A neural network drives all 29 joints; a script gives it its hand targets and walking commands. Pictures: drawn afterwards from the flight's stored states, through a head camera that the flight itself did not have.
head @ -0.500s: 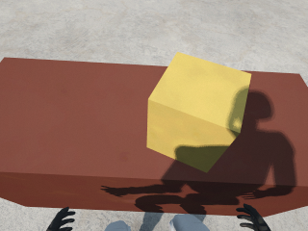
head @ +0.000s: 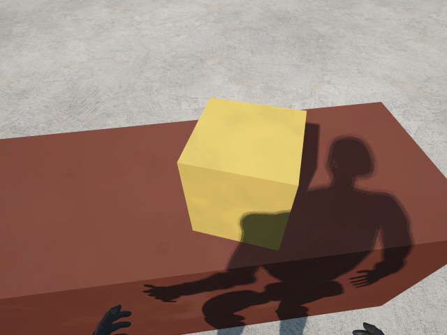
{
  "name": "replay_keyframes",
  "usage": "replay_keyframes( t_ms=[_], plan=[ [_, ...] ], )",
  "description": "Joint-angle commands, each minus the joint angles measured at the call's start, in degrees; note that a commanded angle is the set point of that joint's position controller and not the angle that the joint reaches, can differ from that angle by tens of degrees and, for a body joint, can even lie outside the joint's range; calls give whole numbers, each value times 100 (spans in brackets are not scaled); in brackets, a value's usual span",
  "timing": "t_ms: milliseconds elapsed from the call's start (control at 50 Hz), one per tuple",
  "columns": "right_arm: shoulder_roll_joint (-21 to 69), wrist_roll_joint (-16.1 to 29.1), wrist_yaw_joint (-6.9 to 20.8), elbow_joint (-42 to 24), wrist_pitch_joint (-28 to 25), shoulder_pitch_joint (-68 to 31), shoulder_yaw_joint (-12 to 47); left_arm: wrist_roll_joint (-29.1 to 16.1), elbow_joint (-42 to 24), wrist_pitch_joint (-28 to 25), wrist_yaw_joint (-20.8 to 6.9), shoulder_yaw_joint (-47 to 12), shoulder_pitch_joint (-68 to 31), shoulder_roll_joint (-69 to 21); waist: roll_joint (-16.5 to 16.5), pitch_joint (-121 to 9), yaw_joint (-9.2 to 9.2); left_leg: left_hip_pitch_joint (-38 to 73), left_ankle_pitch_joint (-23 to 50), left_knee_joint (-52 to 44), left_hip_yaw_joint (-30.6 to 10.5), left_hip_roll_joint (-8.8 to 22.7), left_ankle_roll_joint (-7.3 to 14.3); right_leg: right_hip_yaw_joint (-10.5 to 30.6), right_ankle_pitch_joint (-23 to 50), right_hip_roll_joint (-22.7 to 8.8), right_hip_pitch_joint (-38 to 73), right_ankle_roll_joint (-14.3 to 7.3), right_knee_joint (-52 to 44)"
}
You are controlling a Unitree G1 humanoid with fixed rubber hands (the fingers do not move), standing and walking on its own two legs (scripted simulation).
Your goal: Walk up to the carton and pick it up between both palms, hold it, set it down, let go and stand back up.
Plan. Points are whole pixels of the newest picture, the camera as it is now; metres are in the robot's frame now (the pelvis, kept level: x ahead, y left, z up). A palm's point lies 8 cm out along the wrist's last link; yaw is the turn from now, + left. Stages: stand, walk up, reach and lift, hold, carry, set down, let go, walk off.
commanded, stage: walk up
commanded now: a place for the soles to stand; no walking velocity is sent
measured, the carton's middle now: (244, 175) +0.44 -0.04 +0.00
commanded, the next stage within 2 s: none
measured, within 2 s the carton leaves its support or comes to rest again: neither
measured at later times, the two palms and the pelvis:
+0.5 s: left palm out of the picture +0.12 +0.27 -0.11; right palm out of the picture +0.06 -0.26 -0.11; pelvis +0.00 +0.01 -0.01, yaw -3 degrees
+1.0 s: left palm out of the picture +0.13 +0.28 -0.10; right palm out of the picture +0.06 -0.25 -0.11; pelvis +0.00 +0.02 -0.01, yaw -4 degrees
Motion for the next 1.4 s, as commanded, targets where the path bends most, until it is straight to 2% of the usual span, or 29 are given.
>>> replay_keyframes(
  t_ms=[0, 240, 380, 560, 580, 640, 680, 720, 740, 760, 800, 840, 880, 920, 960, 980, 1020, 1040, 1080, 1100, 1120, 1140, 1160, 1180, 1200, 1220, 1260, 1300, 1380],
  plan=[
    [-981, -5, -47, -478, -145, 52, -292, 23, -548, -166, 39, 311, -46, 888, -118, 55, 41, 414, -281, -765, -679, 420, 440, 736, 521, -449, -823, -276, -810],
    [-1129, -24, -71, -416, -46, 18, -310, 24, -665, -135, 74, 339, 221, 982, 21, -61, 25, 618, -141, -545, -545, 532, 557, 780, 738, -328, -991, -295, -491],
    [-1167, -41, -82, -385, -19, 46, -304, 18, -685, -124, 87, 334, 289, 1042, -167, -90, -13, 822, 60, -342, -516, 471, 528, 958, 734, -361, -1171, -344, -597],
    [-1243, -31, -90, -349, 26, -62, -302, 21, -758, -115, 90, 323, 440, 1026, 137, -71, 20, 656, 250, -466, -516, 680, 675, 652, 1081, -247, -979, -271, -93],
    [-1282, 2, -80, -431, 30, -88, -333, 54, -797, -111, 97, 330, 396, 1045, 586, -107, -1, 587, 281, -538, -541, 747, 744, 450, 1091, -200, -886, -209, 143],
    [-1319, -4, -83, -467, 66, -183, -355, 54, -837, -107, 114, 337, 467, 1031, 502, -122, 29, 383, 353, -586, -560, 1033, 920, 155, 967, -156, -697, -139, 412],
    [-1291, 7, -75, -514, 105, -299, -337, 37, -865, -118, 113, 345, 464, 1089, 250, -43, 57, 253, 212, -293, -420, 799, 755, 435, 1077, -264, -713, -222, 86],
    [-1134, 1, -61, -585, 142, -333, -299, 36, -868, -136, 109, 408, 394, 1332, -257, 40, 20, 380, 9, 339, -331, 238, 443, 1343, 920, -539, -1091, -473, -588],
    [-1041, -10, -58, -602, 149, -268, -276, 42, -876, -143, 110, 433, 305, 1432, -483, 80, -17, 485, -201, 561, -466, -19, 306, 1948, 598, -705, -1342, -666, -969],
    [-993, -20, -63, -578, 141, -176, -268, 54, -886, -137, 120, 430, 184, 1445, -592, 191, -57, 503, -448, 493, -592, -148, 251, 2226, 342, -760, -1464, -767, -1175],
    [-988, -33, -74, -507, 50, 42, -278, 72, -892, -109, 132, 367, 31, 1319, -659, 169, -157, 762, -335, 52, -727, -84, 299, 1958, 373, -640, -1534, -647, -1135],
    [-1141, -41, -75, -402, -73, 182, -313, 71, -906, -95, 120, 290, 34, 1094, -514, -91, -165, 1089, 318, -265, -799, 234, 440, 1245, 762, -395, -1387, -346, -725],
    [-1305, -51, -77, -381, -123, 156, -370, 62, -875, -93, 98, 245, 200, 953, -175, -328, -107, 1071, 704, -538, -936, 673, 699, 575, 1170, -166, -999, -155, 10],
    [-1396, -49, -98, -375, -97, 125, -402, 87, -933, -64, 92, 263, 265, 898, 170, -370, -86, 757, 965, -846, -1053, 1267, 1105, 5, 850, -55, -663, -26, 732],
    [-1413, -35, -103, -458, -34, -117, -394, 81, -992, -59, 84, 281, 390, 857, 491, -211, 1, 282, 1000, -892, -945, 1449, 1233, -120, 413, -136, -450, -32, 799],
    [-1370, -26, -89, -490, -1, -210, -362, 73, -1018, -76, 77, 293, 385, 860, 551, -106, 37, -55, 810, -853, -798, 1352, 1128, -45, 458, -201, -241, -83, 610],
    [-1255, 29, -47, -568, 64, -365, -291, 46, -1057, -122, 65, 325, 286, 1007, 419, 38, 76, -332, 229, -480, -408, 793, 671, 484, 1121, -404, -179, -226, 12],
    [-1150, 52, -44, -593, 94, -390, -266, 6, -1014, -131, 64, 356, 244, 1169, 193, 79, 42, -54, 87, -217, -315, 441, 488, 858, 1135, -506, -587, -322, -285],
    [-1018, 31, -43, -547, 113, -179, -237, 6, -919, -147, 86, 392, 158, 1349, -201, 45, -32, 533, -67, 96, -486, 163, 304, 1553, 563, -732, -1193, -547, -864],
    [-1004, 25, -39, -494, 99, -67, -240, 29, -898, -145, 103, 375, 96, 1329, -287, 51, -66, 682, -106, 65, -538, 110, 286, 1638, 412, -741, -1298, -576, -995],
    [-1168, -99, -283, -74, -85, 987, -500, 336, -1090, 92, -111, 345, -437, 1360, -883, 274, -154, 1266, 52, -218, -907, 459, 600, 895, 1819, -242, -1715, -684, -197],
    [-1657, -180, -415, 99, -177, 1368, -616, 420, -1136, 164, -189, 245, -428, 1014, 6, 36, -319, 1753, 838, -986, -1550, 1417, 1002, 166, 1794, 63, -1953, -241, 899],
    [-1862, -283, -516, 93, -203, 1300, -713, 516, -1158, 253, -227, 231, -391, 771, 881, 159, -390, 1746, 2039, -1468, -2123, 2786, 1776, -438, -924, 7, -2243, 94, 1971],
    [-1775, -317, -569, 85, -226, 1193, -716, 570, -1151, 350, -226, 256, -404, 776, 649, 262, -320, 1636, 2681, -1520, -2342, 3356, 2246, -398, -1626, -387, -2495, 178, 3101],
    [-1520, -326, -604, 113, -238, 1163, -674, 559, -1097, 395, -241, 296, -516, 838, 206, 298, -305, 1346, 2932, -1480, -1987, 3174, 2190, -252, -1510, -468, -2328, 194, 3491],
    [-1399, -365, -618, 135, -255, 1069, -647, 508, -1126, 403, -253, 318, -695, 801, 71, 401, -294, 1089, 3125, -1416, -1519, 2829, 1973, -85, -1225, -528, -2139, 205, 3510],
    [-1339, -404, -617, 102, -304, 537, -621, 381, -1156, 413, -326, 278, -653, 484, 544, 454, -60, 891, 2700, -1415, -784, 2269, 1487, 12, -659, -751, -1817, 256, 3009],
    [-1395, -398, -606, 45, -312, 326, -648, 270, -1102, 423, -401, 257, -703, 378, 1070, 396, -3, 826, 2191, -1409, -448, 2052, 1361, -228, -594, -831, -1536, 306, 2421],
    [-1511, -317, -604, -18, -275, 390, -726, 287, -936, 321, -511, 316, -817, 384, 1402, 241, 17, 209, 1594, -1018, -31, 1766, 1110, -688, -547, -842, -352, 55, 898]
  ],
)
